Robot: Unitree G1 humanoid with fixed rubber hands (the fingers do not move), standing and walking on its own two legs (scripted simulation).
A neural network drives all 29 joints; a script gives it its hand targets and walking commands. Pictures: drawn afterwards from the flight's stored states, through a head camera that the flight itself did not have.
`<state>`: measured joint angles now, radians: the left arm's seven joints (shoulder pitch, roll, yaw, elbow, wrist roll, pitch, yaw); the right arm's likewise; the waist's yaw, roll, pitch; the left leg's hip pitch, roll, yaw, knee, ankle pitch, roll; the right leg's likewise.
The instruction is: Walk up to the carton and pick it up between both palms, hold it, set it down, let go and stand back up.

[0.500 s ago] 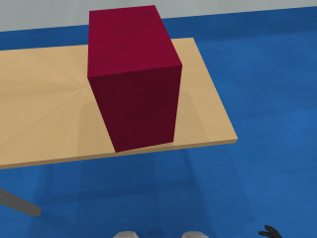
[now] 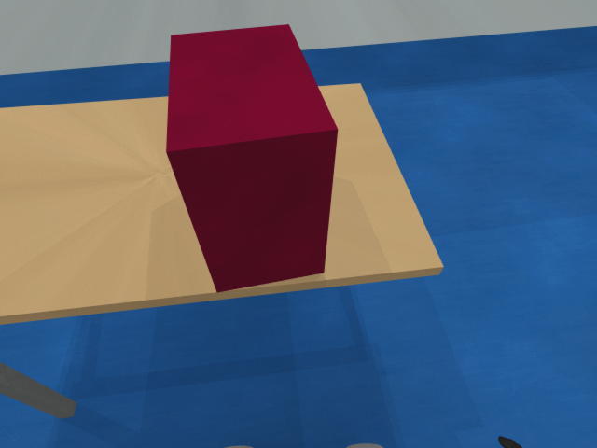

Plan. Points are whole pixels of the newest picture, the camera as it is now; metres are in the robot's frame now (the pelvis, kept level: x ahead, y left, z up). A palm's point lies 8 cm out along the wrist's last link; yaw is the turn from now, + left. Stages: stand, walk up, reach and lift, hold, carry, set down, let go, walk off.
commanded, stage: walk up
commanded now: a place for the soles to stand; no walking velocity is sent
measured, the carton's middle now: (252, 161) +0.50 +0.07 +0.10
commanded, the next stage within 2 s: reach and lift in 0.24 s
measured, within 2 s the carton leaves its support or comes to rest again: neither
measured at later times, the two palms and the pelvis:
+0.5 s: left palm (108, 410) +0.18 +0.27 -0.08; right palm (535, 446) +0.13 -0.31 -0.09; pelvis +0.00 +0.00 +0.00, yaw +0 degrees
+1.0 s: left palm (120, 413) +0.17 +0.24 -0.04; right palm (532, 430) +0.14 -0.29 -0.04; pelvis -0.01 -0.01 +0.01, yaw +0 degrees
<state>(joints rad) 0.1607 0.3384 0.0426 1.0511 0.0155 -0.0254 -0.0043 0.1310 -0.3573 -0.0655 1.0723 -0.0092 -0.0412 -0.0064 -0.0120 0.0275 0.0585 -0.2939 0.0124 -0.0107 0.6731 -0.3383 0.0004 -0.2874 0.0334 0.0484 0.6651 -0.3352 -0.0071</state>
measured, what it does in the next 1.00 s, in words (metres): stands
